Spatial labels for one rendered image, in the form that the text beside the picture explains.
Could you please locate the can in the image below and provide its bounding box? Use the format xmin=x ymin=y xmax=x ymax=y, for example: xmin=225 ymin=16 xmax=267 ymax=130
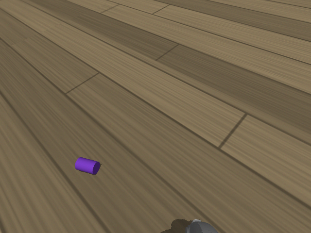
xmin=75 ymin=157 xmax=100 ymax=174

